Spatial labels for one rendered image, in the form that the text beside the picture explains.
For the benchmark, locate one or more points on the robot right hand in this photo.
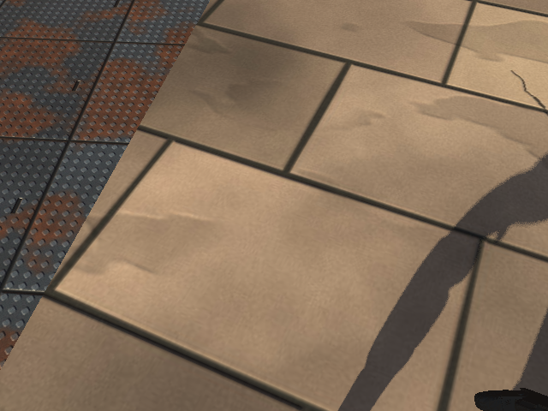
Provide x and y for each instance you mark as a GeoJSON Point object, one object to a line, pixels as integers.
{"type": "Point", "coordinates": [511, 400]}

